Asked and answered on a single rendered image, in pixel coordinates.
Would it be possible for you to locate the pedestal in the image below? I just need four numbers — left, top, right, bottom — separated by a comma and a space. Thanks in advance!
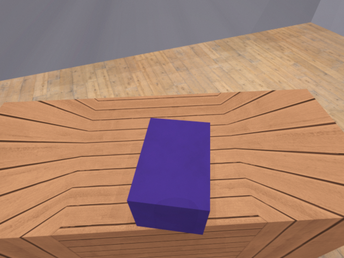
0, 89, 344, 258

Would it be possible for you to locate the carton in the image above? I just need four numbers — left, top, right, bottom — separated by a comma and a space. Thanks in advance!
127, 118, 210, 235

